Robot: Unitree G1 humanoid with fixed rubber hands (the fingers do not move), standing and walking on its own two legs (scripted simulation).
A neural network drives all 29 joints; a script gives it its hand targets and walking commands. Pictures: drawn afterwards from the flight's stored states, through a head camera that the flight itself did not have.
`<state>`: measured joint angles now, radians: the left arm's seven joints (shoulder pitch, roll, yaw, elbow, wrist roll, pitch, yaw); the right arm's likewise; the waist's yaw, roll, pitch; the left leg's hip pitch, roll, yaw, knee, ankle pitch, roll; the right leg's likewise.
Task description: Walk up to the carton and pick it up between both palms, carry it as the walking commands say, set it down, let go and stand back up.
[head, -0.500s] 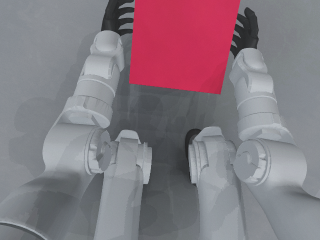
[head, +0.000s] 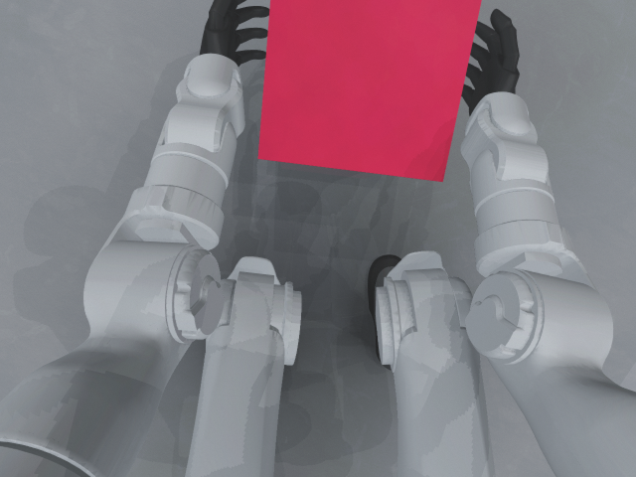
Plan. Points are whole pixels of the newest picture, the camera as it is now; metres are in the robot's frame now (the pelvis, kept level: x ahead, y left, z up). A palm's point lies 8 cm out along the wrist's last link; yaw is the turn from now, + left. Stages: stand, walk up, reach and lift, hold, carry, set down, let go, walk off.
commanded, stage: set down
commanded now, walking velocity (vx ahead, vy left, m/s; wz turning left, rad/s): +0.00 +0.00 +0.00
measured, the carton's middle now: (351, 85) +0.51 -0.05 -0.25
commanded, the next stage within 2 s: none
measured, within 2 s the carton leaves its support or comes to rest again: rests again in 0.60 s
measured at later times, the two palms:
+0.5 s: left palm (221, 56) +0.53 +0.10 -0.17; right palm (490, 94) +0.49 -0.19 -0.17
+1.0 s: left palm (191, 69) +0.52 +0.13 -0.19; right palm (509, 109) +0.47 -0.22 -0.18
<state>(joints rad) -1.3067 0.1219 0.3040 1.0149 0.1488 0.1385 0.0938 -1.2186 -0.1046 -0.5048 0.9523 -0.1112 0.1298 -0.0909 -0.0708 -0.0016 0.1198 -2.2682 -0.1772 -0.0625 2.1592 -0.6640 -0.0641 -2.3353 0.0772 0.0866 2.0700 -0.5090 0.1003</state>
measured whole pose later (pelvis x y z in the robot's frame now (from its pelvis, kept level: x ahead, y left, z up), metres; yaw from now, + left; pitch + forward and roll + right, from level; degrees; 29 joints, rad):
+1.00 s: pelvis -0.01 -0.01 -0.01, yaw +2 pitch +41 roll -1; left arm -1.32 0.35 0.00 1.06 -0.16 0.05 0.09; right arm -1.23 -0.27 -0.23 1.07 0.21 0.00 -0.11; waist -0.08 -0.02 0.24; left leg -2.26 -0.11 -0.05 2.17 -0.62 -0.06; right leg -2.32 0.04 0.04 2.09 -0.49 0.06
